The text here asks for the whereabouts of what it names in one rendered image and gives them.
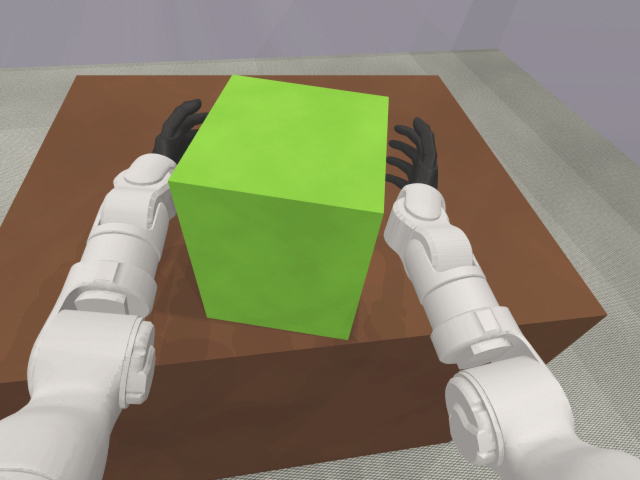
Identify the carton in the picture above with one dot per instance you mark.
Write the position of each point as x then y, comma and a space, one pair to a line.
280, 198

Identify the right robot hand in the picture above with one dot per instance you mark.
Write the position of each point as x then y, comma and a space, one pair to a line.
424, 169

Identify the robot right forearm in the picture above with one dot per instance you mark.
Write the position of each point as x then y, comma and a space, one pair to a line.
469, 327

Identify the robot right upper arm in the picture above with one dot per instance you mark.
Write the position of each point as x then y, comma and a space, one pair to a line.
512, 417

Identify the pedestal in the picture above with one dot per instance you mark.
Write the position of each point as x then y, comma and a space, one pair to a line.
230, 399

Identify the robot left forearm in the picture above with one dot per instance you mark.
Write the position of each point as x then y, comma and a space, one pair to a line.
117, 269

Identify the left robot hand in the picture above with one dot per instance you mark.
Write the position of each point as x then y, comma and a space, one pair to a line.
175, 136

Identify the robot left upper arm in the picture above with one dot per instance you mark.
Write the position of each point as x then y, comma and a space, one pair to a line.
90, 366

